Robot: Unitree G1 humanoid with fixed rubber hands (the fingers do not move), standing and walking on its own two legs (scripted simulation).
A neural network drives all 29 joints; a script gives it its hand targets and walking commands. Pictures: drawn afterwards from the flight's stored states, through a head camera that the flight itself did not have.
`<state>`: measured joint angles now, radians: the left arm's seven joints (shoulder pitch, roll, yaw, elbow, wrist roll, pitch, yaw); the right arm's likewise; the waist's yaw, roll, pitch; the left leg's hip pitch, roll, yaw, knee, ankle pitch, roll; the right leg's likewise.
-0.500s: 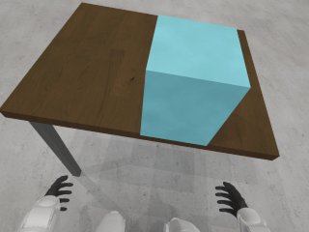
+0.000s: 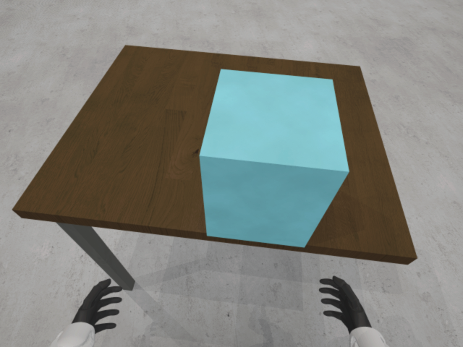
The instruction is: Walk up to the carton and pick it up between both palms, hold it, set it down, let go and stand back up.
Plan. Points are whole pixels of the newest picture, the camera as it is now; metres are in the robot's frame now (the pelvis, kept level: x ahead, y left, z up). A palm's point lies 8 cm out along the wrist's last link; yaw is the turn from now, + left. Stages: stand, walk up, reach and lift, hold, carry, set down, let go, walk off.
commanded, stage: reach and lift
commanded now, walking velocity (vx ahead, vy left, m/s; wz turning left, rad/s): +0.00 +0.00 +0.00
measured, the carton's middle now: (265, 163) +0.43 -0.04 +0.06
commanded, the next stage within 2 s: none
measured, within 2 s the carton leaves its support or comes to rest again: neither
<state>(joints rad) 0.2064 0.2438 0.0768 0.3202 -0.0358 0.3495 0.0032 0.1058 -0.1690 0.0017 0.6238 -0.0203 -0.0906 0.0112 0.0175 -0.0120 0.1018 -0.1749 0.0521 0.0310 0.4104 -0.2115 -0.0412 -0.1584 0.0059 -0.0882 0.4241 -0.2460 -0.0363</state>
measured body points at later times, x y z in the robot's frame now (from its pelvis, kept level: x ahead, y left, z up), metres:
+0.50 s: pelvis +0.00 +0.02 +0.01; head -0.01 +0.03 +0.46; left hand +0.18 +0.23 -0.04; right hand +0.18 -0.22 -0.04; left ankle +0.00 +0.14 -0.74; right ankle -0.01 -0.09 -0.74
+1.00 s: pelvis +0.00 +0.01 +0.01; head +0.01 +0.03 +0.46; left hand +0.22 +0.21 +0.01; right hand +0.21 -0.21 +0.02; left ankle +0.00 +0.14 -0.74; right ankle -0.01 -0.09 -0.74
